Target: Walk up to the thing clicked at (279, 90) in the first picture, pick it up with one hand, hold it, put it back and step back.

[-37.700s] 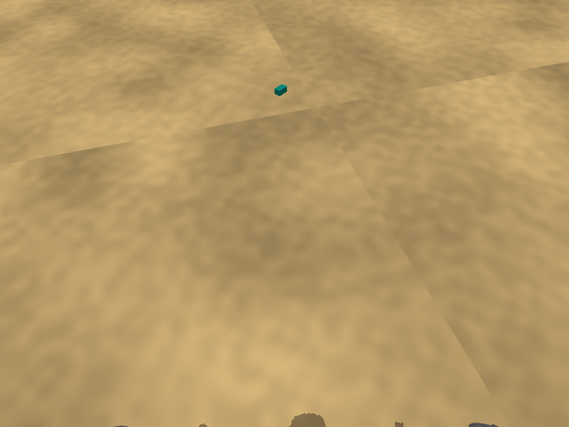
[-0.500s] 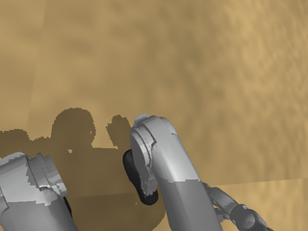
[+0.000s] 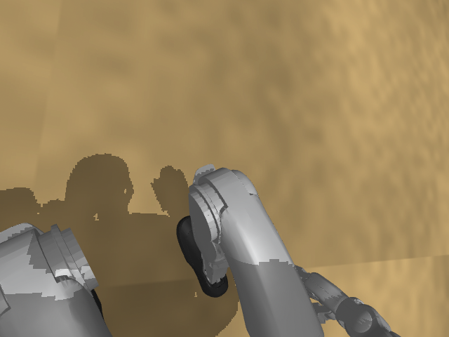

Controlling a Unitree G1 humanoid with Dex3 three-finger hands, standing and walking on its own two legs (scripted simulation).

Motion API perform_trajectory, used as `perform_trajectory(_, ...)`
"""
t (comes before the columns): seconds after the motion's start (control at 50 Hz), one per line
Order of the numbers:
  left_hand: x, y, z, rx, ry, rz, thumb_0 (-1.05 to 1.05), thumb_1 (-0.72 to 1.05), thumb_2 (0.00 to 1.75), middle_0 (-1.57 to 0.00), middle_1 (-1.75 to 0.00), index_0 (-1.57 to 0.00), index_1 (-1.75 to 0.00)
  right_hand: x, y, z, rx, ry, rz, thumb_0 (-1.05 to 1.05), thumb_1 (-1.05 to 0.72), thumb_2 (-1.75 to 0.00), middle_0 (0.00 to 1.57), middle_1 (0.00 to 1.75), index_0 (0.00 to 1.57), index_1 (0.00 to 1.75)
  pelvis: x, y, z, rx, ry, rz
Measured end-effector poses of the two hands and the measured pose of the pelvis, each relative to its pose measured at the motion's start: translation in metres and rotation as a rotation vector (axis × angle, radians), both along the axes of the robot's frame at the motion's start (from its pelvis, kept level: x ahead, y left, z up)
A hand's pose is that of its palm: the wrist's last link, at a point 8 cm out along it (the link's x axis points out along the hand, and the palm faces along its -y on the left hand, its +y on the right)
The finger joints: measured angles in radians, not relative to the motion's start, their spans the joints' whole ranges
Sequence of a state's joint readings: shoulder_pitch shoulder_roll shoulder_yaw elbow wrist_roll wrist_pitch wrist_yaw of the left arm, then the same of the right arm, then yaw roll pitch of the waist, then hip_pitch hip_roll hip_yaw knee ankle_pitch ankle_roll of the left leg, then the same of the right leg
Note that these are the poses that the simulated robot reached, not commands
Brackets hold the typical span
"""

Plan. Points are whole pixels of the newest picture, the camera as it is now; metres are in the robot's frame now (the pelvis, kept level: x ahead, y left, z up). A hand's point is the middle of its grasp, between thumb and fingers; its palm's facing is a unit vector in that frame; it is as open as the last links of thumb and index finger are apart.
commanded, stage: open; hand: left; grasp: from above
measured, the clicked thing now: out of the picture +0.43 +0.35 -0.28
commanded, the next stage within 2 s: withdraw in 0.04 s
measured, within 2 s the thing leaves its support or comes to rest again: neither
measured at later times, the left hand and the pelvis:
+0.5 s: hand out of the picture +0.44 +0.36 -0.15, palm faces -0.24 -0.10 -0.96, open 13.1 cm; pelvis +0.01 -0.01 +0.01, yaw +2 degrees
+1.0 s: hand out of the picture +0.41 +0.35 -0.13, palm faces -0.47 -0.13 -0.87, open 12.9 cm; pelvis -0.01 -0.01 +0.03, yaw +6 degrees
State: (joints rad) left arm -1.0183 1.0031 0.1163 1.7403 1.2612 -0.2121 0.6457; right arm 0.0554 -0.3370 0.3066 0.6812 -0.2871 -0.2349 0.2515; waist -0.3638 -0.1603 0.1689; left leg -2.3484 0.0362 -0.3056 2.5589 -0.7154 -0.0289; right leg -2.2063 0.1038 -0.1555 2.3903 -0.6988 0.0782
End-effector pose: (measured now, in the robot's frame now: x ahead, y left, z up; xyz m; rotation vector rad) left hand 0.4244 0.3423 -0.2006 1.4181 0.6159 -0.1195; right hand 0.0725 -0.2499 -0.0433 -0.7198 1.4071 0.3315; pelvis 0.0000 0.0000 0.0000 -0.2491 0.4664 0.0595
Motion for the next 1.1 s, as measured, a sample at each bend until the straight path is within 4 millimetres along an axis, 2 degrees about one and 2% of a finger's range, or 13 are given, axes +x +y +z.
perform_trajectory(0.24,0.001,0.003,0.004,0.003,0.000,0.015,0.00,-0.30,0.81,-0.29,-0.76,-0.26,-0.78,0.003,-0.001,-0.002,0.016,-0.007,0.001,0.00,-0.90,-0.89,0.21,0.30,0.20,0.30,0.001,-0.002,0.000,0.005,-0.001,0.001)
perform_trajectory(0.32,0.006,0.004,0.017,0.009,-0.063,0.000,0.00,-0.30,0.81,-0.28,-0.78,-0.26,-0.80,0.003,-0.002,-0.004,0.034,-0.001,-0.004,0.00,-0.90,-0.89,0.21,0.30,0.20,0.30,0.002,-0.003,0.001,0.010,0.009,0.003)
perform_trajectory(0.38,0.012,0.006,0.037,0.019,-0.126,-0.002,0.00,-0.31,0.81,-0.27,-0.79,-0.26,-0.80,0.008,-0.002,-0.007,0.055,-0.012,-0.024,0.01,-0.90,-0.90,0.21,0.30,0.20,0.30,0.004,-0.004,0.003,0.015,0.025,0.006)
perform_trajectory(0.46,0.016,0.013,0.080,0.062,-0.198,0.013,0.00,-0.32,0.82,-0.26,-0.81,-0.25,-0.81,0.020,-0.004,-0.013,0.090,-0.058,-0.080,0.01,-0.90,-0.90,0.21,0.30,0.20,0.30,0.007,-0.006,0.007,0.025,0.060,0.012)
perform_trajectory(0.58,0.004,0.030,0.142,0.127,-0.129,0.077,0.00,-0.32,0.83,-0.25,-0.81,-0.24,-0.82,0.046,-0.004,-0.020,0.154,-0.152,-0.155,0.01,-0.90,-0.90,0.21,0.30,0.20,0.30,0.003,-0.006,0.021,0.053,0.087,0.032)
perform_trajectory(0.66,-0.007,0.034,0.166,0.109,-0.028,0.092,0.00,-0.32,0.84,-0.24,-0.82,-0.23,-0.84,0.054,-0.002,-0.016,0.171,-0.182,-0.178,0.01,-0.90,-0.90,0.20,0.30,0.20,0.30,-0.004,-0.007,0.035,0.072,0.084,0.050)
perform_trajectory(0.72,-0.012,0.030,0.176,0.078,0.029,0.064,0.00,-0.32,0.85,-0.24,-0.83,-0.23,-0.85,0.052,-0.005,-0.010,0.150,-0.174,-0.187,0.01,-0.90,-0.90,0.20,0.30,0.20,0.30,-0.008,-0.009,0.043,0.083,0.082,0.063)
perform_trajectory(0.82,-0.012,0.022,0.173,0.026,0.055,-0.003,0.00,-0.32,0.85,-0.25,-0.84,-0.24,-0.85,0.038,-0.017,0.004,0.056,-0.153,-0.198,0.01,-0.90,-0.90,0.21,0.30,0.20,0.30,-0.013,-0.012,0.049,0.085,0.076,0.071)
perform_trajectory(0.92,-0.011,0.017,0.149,0.003,0.049,-0.064,0.00,-0.30,0.85,-0.26,-0.83,-0.25,-0.84,0.017,-0.031,0.013,-0.051,-0.115,-0.210,0.01,-0.90,-0.90,0.21,0.30,0.20,0.30,-0.015,-0.013,0.043,0.076,0.073,0.070)
perform_trajectory(1.02,-0.011,0.011,0.122,0.002,0.017,-0.105,0.00,-0.29,0.84,-0.27,-0.82,-0.26,-0.83,-0.002,-0.035,0.010,-0.112,-0.071,-0.228,0.01,-0.90,-0.90,0.20,0.30,0.20,0.30,-0.015,-0.010,0.031,0.067,0.070,0.066)
perform_trajectory(1.1,-0.008,0.009,0.116,0.023,-0.048,-0.109,0.00,-0.28,0.82,-0.29,-0.80,-0.28,-0.81,-0.011,-0.030,0.002,-0.109,-0.059,-0.252,0.01,-0.90,-0.90,0.20,0.30,0.20,0.30,-0.014,-0.008,0.023,0.063,0.071,0.067)
